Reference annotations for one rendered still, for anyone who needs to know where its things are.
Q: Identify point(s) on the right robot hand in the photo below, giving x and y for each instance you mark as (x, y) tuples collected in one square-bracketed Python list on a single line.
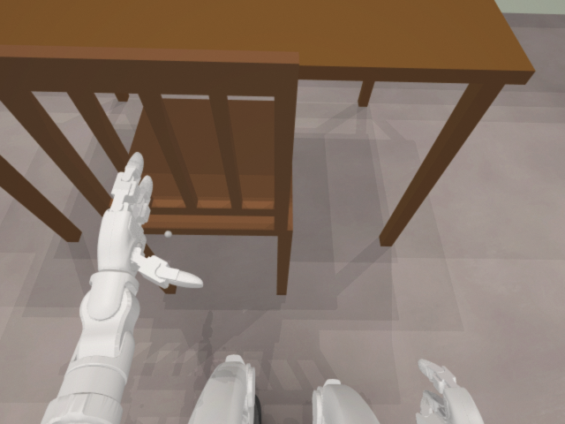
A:
[(456, 406)]

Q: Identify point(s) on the chair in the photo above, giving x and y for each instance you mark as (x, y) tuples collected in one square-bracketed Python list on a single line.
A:
[(218, 166)]

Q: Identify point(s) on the robot left shin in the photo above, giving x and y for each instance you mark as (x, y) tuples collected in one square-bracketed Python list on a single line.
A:
[(247, 416)]

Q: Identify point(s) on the robot left forearm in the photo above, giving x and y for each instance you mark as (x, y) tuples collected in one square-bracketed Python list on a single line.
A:
[(94, 382)]

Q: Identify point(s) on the left robot hand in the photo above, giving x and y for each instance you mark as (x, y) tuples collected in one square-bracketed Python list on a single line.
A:
[(121, 230)]

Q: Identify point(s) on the table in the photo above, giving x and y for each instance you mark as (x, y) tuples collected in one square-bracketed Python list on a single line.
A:
[(436, 41)]

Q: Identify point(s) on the robot left thigh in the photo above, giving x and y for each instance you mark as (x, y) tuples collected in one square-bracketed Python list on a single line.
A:
[(229, 390)]

